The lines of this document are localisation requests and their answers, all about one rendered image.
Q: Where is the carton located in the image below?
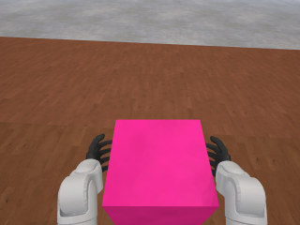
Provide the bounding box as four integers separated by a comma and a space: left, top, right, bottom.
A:
101, 119, 219, 225

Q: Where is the right robot forearm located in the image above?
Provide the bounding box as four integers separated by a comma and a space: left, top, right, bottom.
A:
216, 160, 268, 225

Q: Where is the robot right hand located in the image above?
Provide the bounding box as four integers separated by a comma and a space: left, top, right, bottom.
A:
205, 136, 232, 177

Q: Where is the left robot forearm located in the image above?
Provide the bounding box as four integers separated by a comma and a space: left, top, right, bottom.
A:
57, 158, 103, 225

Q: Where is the robot left hand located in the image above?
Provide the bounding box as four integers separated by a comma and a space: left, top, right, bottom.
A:
85, 133, 113, 172

